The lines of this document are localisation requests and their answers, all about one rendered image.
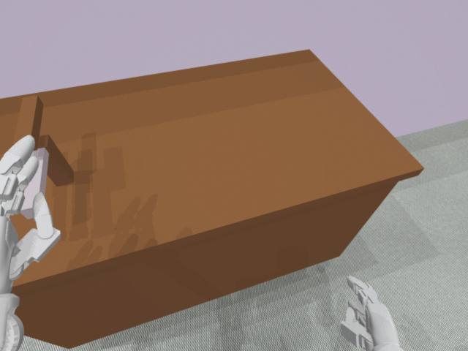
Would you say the tap lever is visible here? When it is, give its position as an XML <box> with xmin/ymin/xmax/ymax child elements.
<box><xmin>20</xmin><ymin>148</ymin><xmax>49</xmax><ymax>219</ymax></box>

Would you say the robot left hand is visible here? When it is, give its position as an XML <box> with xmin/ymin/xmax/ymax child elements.
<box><xmin>0</xmin><ymin>135</ymin><xmax>61</xmax><ymax>294</ymax></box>

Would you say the robot left forearm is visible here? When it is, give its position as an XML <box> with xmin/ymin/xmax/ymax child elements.
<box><xmin>0</xmin><ymin>293</ymin><xmax>24</xmax><ymax>351</ymax></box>

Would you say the robot right hand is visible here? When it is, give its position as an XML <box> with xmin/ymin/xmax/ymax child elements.
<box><xmin>341</xmin><ymin>276</ymin><xmax>400</xmax><ymax>351</ymax></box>

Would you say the counter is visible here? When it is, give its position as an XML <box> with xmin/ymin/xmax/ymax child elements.
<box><xmin>0</xmin><ymin>49</ymin><xmax>424</xmax><ymax>349</ymax></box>

